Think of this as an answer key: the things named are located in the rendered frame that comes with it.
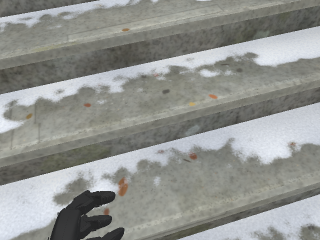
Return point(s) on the left robot hand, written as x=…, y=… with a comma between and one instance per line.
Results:
x=71, y=225

